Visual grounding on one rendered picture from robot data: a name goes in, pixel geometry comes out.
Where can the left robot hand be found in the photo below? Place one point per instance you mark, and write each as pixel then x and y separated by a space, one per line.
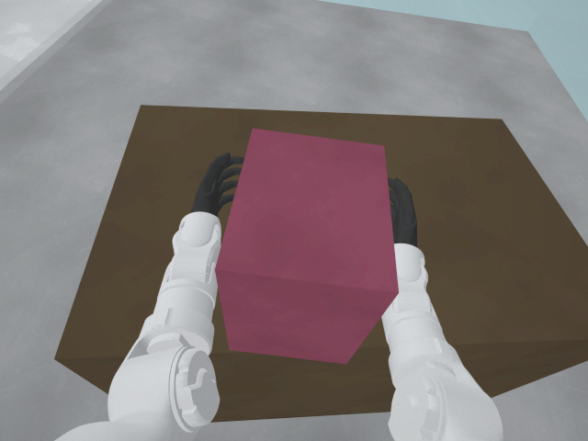
pixel 209 195

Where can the pedestal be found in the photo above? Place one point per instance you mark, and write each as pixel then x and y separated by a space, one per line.
pixel 507 270

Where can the right robot forearm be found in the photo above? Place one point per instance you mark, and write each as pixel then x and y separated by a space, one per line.
pixel 412 329

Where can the robot right upper arm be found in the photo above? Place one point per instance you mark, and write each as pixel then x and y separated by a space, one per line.
pixel 430 407

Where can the robot left upper arm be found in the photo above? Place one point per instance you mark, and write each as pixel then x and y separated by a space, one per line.
pixel 163 396

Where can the right robot hand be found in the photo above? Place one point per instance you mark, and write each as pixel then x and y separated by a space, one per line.
pixel 404 224

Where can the left robot forearm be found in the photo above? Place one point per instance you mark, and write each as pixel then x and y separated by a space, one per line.
pixel 187 296

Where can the carton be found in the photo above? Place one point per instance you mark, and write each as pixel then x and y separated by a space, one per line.
pixel 307 262

